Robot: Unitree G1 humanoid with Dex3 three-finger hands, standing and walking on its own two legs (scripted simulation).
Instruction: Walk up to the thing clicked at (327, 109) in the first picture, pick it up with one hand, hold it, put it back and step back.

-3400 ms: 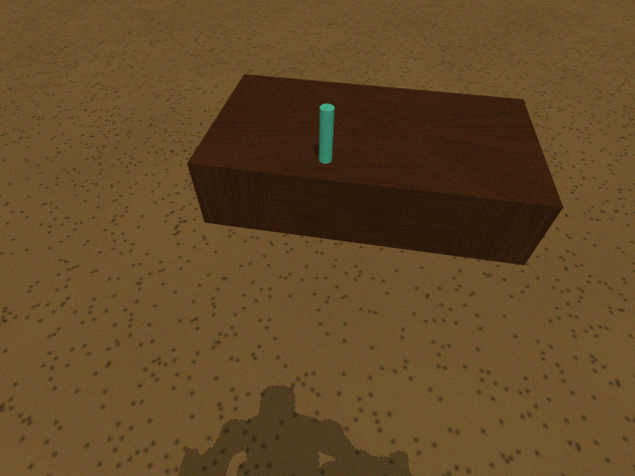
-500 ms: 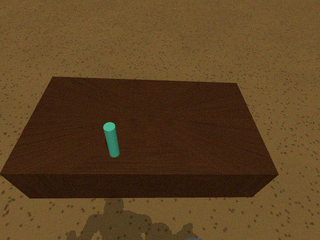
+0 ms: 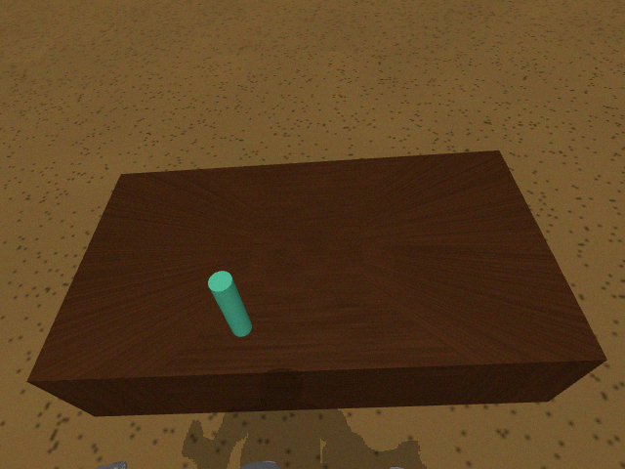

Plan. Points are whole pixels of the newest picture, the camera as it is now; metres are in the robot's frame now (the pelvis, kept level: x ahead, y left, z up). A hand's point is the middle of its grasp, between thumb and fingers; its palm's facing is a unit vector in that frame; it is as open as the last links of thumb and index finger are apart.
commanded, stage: walk up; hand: left
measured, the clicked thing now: (232, 306) +0.52 +0.24 -0.32
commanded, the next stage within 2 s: stand in 1.50 s
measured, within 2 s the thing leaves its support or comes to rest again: neither
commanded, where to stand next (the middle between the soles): +0.09 +0.03 m, yaw +0 degrees
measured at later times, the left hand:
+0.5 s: hand out of the picture +0.08 +0.28 -0.15, palm faces +0.04 -0.95 -0.32, open 7.4 cm
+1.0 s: hand out of the picture +0.12 +0.27 -0.14, palm faces +0.03 -0.95 -0.32, open 7.4 cm
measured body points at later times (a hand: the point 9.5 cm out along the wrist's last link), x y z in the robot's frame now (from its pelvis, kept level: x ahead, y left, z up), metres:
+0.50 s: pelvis +0.03 +0.02 +0.01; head +0.05 +0.03 +0.46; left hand +0.08 +0.33 -0.13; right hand +0.14 -0.27 -0.11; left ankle +0.04 +0.16 -0.73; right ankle +0.08 -0.11 -0.73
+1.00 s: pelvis +0.04 +0.02 +0.02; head +0.04 +0.03 +0.47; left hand +0.12 +0.32 -0.11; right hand +0.13 -0.28 -0.11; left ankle +0.04 +0.16 -0.73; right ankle +0.08 -0.11 -0.73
